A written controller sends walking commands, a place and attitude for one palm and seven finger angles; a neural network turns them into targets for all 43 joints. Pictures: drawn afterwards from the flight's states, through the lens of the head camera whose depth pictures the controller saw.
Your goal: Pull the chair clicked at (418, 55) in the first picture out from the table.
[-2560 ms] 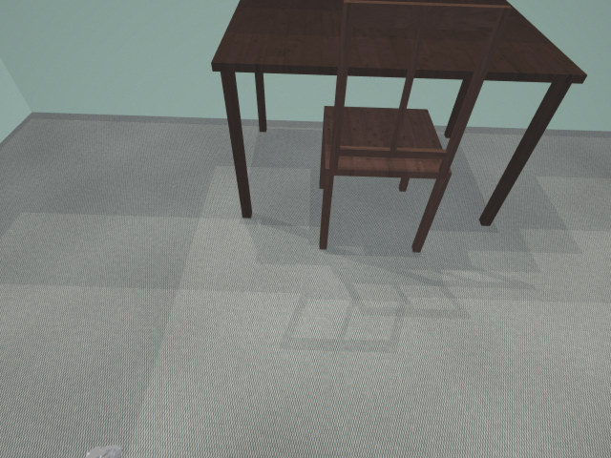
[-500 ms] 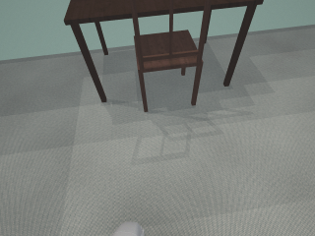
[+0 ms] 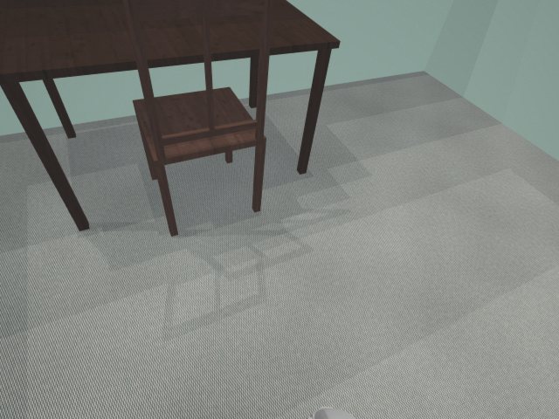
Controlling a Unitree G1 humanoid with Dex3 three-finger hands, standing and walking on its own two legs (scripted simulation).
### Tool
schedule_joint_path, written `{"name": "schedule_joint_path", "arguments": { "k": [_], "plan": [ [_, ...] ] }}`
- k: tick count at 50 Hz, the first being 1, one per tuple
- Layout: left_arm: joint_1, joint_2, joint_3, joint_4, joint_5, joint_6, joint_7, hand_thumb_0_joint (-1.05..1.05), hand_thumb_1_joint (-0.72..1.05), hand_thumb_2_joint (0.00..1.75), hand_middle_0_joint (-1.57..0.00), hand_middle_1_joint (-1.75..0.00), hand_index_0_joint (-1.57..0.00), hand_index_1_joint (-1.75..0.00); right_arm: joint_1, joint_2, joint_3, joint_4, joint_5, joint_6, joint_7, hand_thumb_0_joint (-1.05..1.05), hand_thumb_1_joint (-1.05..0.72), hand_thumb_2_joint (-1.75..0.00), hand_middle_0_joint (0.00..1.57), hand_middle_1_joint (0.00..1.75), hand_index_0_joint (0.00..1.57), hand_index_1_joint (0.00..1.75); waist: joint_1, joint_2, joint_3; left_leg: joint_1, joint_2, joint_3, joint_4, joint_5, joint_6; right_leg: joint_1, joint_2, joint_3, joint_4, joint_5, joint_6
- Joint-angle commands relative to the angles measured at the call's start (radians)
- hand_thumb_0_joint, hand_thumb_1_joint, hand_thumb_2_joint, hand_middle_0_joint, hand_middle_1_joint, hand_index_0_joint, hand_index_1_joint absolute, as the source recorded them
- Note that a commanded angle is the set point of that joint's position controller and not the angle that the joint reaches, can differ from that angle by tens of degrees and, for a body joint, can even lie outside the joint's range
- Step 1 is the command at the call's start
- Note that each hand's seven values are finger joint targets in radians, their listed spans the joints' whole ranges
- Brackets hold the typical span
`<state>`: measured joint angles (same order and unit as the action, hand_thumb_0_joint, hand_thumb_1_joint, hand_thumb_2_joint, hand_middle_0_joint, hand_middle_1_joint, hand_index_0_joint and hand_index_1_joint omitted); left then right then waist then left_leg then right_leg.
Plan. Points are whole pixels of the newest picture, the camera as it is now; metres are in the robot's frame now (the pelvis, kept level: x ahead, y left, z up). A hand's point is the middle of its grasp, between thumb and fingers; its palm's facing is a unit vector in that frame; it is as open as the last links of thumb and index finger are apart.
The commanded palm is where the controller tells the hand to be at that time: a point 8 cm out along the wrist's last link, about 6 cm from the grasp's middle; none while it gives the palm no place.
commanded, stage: walk to a spot facing it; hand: left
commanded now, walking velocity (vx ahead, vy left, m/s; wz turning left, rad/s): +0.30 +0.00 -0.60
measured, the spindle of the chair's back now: (208, 79) +1.07 +0.31 -0.07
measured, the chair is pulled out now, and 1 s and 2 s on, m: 0.00 0.00 0.00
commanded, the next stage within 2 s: turn to face it in 1.14 s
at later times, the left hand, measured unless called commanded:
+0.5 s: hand (259, 325) +0.33 +0.05 -0.18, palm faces -0.36 -0.92 -0.17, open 7.4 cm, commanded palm none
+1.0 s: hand (267, 259) +0.49 +0.05 -0.18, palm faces -0.41 -0.90 -0.12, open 7.4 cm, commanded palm none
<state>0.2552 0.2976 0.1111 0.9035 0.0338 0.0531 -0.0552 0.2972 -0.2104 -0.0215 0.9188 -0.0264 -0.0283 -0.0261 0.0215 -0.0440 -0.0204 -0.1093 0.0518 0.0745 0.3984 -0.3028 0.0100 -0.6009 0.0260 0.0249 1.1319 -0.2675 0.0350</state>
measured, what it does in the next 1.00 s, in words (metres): walks ahead, turning right: right foot, then left foot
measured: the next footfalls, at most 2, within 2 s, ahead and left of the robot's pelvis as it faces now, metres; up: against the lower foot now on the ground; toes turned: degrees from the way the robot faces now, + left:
right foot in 0.32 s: +0.20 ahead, -0.20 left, +0.00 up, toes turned -21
left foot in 0.70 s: +0.41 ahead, -0.01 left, +0.00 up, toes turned -12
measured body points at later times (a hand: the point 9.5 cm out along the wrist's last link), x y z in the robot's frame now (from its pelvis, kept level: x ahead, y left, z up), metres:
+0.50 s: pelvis +0.16 -0.08 -0.02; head +0.20 -0.08 +0.43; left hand +0.35 +0.10 -0.17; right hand +0.04 -0.30 -0.16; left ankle +0.16 +0.07 -0.66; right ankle +0.16 -0.18 -0.75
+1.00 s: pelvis +0.38 -0.09 +0.00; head +0.40 -0.07 +0.45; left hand +0.51 +0.10 -0.17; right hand +0.26 -0.30 -0.14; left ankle +0.37 +0.00 -0.75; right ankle +0.34 -0.25 -0.65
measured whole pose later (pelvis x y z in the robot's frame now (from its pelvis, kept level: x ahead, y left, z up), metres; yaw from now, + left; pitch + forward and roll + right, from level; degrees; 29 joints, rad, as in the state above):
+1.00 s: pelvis +0.38 -0.09 +0.00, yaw -30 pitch +0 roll -1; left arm 0.28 0.19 0.09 1.01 0.03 0.03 -0.04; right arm 0.37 -0.14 -0.04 1.04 -0.03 -0.08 -0.03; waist 0.02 -0.05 0.01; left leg -0.07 0.08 0.30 0.37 -0.30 0.02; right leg -0.63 -0.10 -0.05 1.14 -0.16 0.02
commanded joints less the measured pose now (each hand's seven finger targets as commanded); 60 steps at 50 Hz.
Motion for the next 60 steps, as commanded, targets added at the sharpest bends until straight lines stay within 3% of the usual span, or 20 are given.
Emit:
{"name": "schedule_joint_path", "arguments": {
  "k": [1,10,12,14,15,16,17,18,20,23,31,33,34,36,37,39,43,55,58,60],
  "plan": [
    [-0.116,-0.004,-0.019,-0.103,0.003,-0.028,-0.016,0.00,0.90,0.90,-0.20,-0.30,-0.20,-0.30,0.081,-0.144,-0.034,-0.028,0.008,-0.045,-0.009,0.00,-0.90,-0.90,0.20,0.30,0.20,0.30,-0.037,0.175,0.142,0.066,0.244,-0.109,-0.211,0.077,0.111,-0.219,-0.081,-0.022,0.049,0.064,0.021],
    [-0.332,-0.048,-0.049,-0.127,-0.006,-0.040,-0.022,0.00,0.90,0.90,-0.20,-0.30,-0.20,-0.30,0.224,-0.148,-0.039,0.074,-0.007,-0.046,-0.006,0.00,-0.90,-0.90,0.20,0.30,0.20,0.30,-0.098,0.215,0.189,0.151,0.294,0.083,-0.138,0.431,0.097,-0.085,-0.100,-0.136,-0.353,0.042,-0.029],
    [-0.300,-0.029,-0.048,-0.113,-0.006,-0.050,-0.017,0.00,0.90,0.90,-0.20,-0.30,-0.20,-0.30,0.228,-0.164,-0.045,0.086,-0.006,-0.045,-0.001,0.00,-0.90,-0.90,0.20,0.30,0.20,0.30,-0.078,0.210,0.138,0.166,0.298,0.128,-0.044,0.674,0.083,0.050,-0.050,-0.180,-0.430,-0.021,-0.064],
    [-0.120,0.002,-0.034,-0.054,-0.005,-0.069,-0.008,0.00,0.90,0.90,-0.20,-0.30,-0.20,-0.30,0.201,-0.189,-0.051,0.087,0.003,-0.043,0.000,0.00,-0.90,-0.90,0.20,0.30,0.20,0.30,0.013,0.190,0.024,0.124,0.270,0.191,0.214,0.916,0.044,0.332,0.014,-0.222,-0.538,-0.007,-0.104],
    [0.049,0.068,-0.014,0.003,0.000,-0.087,0.001,0.00,0.90,0.90,-0.20,-0.30,-0.20,-0.30,0.196,-0.180,-0.045,0.078,0.014,-0.041,0.009,0.00,-0.90,-0.90,0.20,0.30,0.20,0.30,0.089,0.142,-0.092,-0.078,0.254,0.203,0.454,0.786,-0.005,0.677,-0.014,-0.177,-0.593,0.079,-0.136],
    [0.191,0.195,0.016,0.035,-0.005,-0.097,0.020,0.00,0.90,0.90,-0.20,-0.30,-0.20,-0.30,0.219,-0.102,-0.030,0.050,0.034,-0.042,0.018,0.00,-0.90,-0.90,0.20,0.30,0.20,0.30,0.130,-0.069,-0.254,-0.410,0.125,0.195,0.787,-0.013,-0.058,1.000,-0.333,0.246,-0.643,0.101,-0.242],
    [0.237,0.264,0.027,0.051,-0.033,-0.091,0.034,0.00,0.90,0.90,-0.20,-0.30,-0.20,-0.30,0.127,-0.071,-0.028,-0.003,0.036,-0.046,0.006,0.00,-0.90,-0.90,0.20,0.30,0.20,0.30,0.135,-0.112,-0.287,-0.582,0.057,0.058,1.068,-0.325,-0.059,0.996,-0.523,0.578,-0.748,0.297,-0.319],
    [0.195,0.244,0.023,0.041,-0.035,-0.083,0.041,0.00,0.90,0.90,-0.20,-0.30,-0.20,-0.30,0.062,-0.097,-0.036,-0.010,0.029,-0.050,0.005,0.00,-0.90,-0.90,0.20,0.30,0.20,0.30,0.130,-0.059,-0.240,-0.577,0.099,-0.049,1.064,-0.209,-0.039,0.849,-0.462,0.475,-0.780,0.214,-0.304],
    [0.030,0.133,-0.009,0.014,-0.030,-0.087,0.048,0.00,0.90,0.90,-0.20,-0.30,-0.20,-0.30,0.025,-0.088,-0.043,0.008,0.011,-0.032,0.010,0.00,-0.90,-0.90,0.20,0.30,0.20,0.30,0.041,0.001,-0.007,-0.541,0.163,-0.057,0.978,-0.075,-0.045,0.516,-0.378,0.308,-0.841,0.105,-0.252],
    [-0.077,0.070,-0.023,0.007,-0.009,-0.104,0.058,0.00,0.90,0.90,-0.20,-0.30,-0.20,-0.30,0.154,-0.039,-0.039,0.062,-0.005,0.001,0.018,0.00,-0.90,-0.90,0.20,0.30,0.20,0.30,-0.069,-0.041,-0.002,-0.409,0.155,-0.023,0.796,-0.031,-0.064,0.322,-0.280,0.118,-0.870,0.119,-0.218],
    [-0.036,0.076,-0.015,0.035,-0.007,-0.105,0.049,0.00,0.90,0.90,-0.20,-0.30,-0.20,-0.30,0.002,-0.027,-0.045,-0.007,0.000,-0.021,0.046,0.00,-0.90,-0.90,0.20,0.30,0.20,0.30,-0.042,-0.090,0.070,-0.265,0.074,0.034,0.334,0.048,-0.058,0.256,-0.230,0.138,-0.880,-0.124,-0.204],
    [-0.044,0.071,-0.014,0.034,-0.010,-0.098,0.049,0.00,0.90,0.90,-0.20,-0.30,-0.20,-0.30,0.065,-0.042,-0.051,0.012,0.001,-0.032,0.041,0.00,-0.90,-0.90,0.20,0.30,0.20,0.30,-0.080,-0.029,0.063,-0.100,0.039,0.069,0.215,0.085,-0.057,0.207,-0.199,0.118,-0.807,-0.175,-0.179],
    [-0.035,0.041,-0.019,0.031,-0.013,-0.095,0.046,0.00,0.90,0.90,-0.20,-0.30,-0.20,-0.30,0.127,-0.073,-0.058,0.033,-0.001,-0.039,0.033,0.00,-0.90,-0.90,0.20,0.30,0.20,0.30,-0.104,0.036,0.047,0.029,0.045,0.050,0.141,0.039,-0.053,0.160,-0.149,0.096,-0.685,-0.139,-0.157],
    [-0.023,-0.067,-0.039,-0.014,-0.021,-0.097,0.035,0.00,0.90,0.90,-0.20,-0.30,-0.20,-0.30,0.315,-0.238,-0.087,0.068,-0.023,-0.045,0.018,0.00,-0.90,-0.90,0.20,0.30,0.20,0.30,-0.155,0.418,0.007,0.194,0.445,-0.532,-0.206,-0.299,0.098,-0.105,0.039,-0.091,-0.075,-0.315,-0.068],
    [-0.060,-0.020,-0.032,-0.015,-0.008,-0.096,0.042,0.00,0.90,0.90,-0.20,-0.30,-0.20,-0.30,0.270,-0.203,-0.076,0.071,-0.016,-0.040,0.008,0.00,-0.90,-0.90,0.20,0.30,0.20,0.30,-0.143,0.358,0.034,0.103,0.477,-0.608,-0.257,-0.400,0.119,-0.140,-0.031,0.007,0.094,-0.250,-0.077],
    [-0.064,-0.023,-0.020,0.011,-0.003,-0.095,0.027,0.00,0.90,0.90,-0.20,-0.30,-0.20,-0.30,0.133,-0.112,-0.050,0.037,-0.009,-0.050,0.007,0.00,-0.90,-0.90,0.20,0.30,0.20,0.30,-0.078,0.149,0.144,-0.037,0.397,-0.392,-0.264,-0.294,0.082,-0.145,-0.104,0.016,0.171,-0.058,-0.069],
    [0.033,-0.072,-0.017,0.057,0.003,-0.060,0.022,0.00,0.90,0.90,-0.20,-0.30,-0.20,-0.30,0.089,-0.043,-0.042,0.052,0.001,-0.073,-0.002,0.00,-0.90,-0.90,0.20,0.30,0.20,0.30,-0.019,0.142,0.086,-0.036,0.290,-0.032,-0.209,0.135,0.042,-0.061,-0.128,-0.010,0.117,0.074,-0.034],
    [-0.222,-0.114,-0.033,-0.016,-0.005,-0.058,0.000,0.00,0.90,0.90,-0.20,-0.30,-0.20,-0.30,0.209,-0.071,-0.048,0.125,-0.004,-0.050,-0.001,0.00,-0.90,-0.90,0.20,0.30,0.20,0.30,-0.082,0.192,0.179,0.167,0.309,0.221,-0.148,0.497,0.080,-0.094,-0.111,-0.172,-0.372,0.105,-0.043],
    [-0.143,-0.084,-0.028,0.000,-0.004,-0.069,0.004,0.00,0.90,0.90,-0.20,-0.30,-0.20,-0.30,0.182,-0.106,-0.064,0.118,-0.002,-0.044,0.000,0.00,-0.90,-0.90,0.20,0.30,0.20,0.30,-0.033,0.204,0.101,0.217,0.319,0.272,0.029,0.867,0.064,0.059,-0.034,-0.223,-0.443,0.043,-0.093],
    [0.070,-0.028,-0.011,0.058,0.001,-0.087,0.012,0.00,0.90,0.90,-0.20,-0.30,-0.20,-0.30,0.129,-0.150,-0.072,0.092,0.008,-0.040,0.004,0.00,-0.90,-0.90,0.20,0.30,0.20,0.30,0.073,0.186,-0.039,0.148,0.290,0.302,0.340,0.968,0.019,0.385,0.028,-0.265,-0.531,0.072,-0.126]
  ]
}}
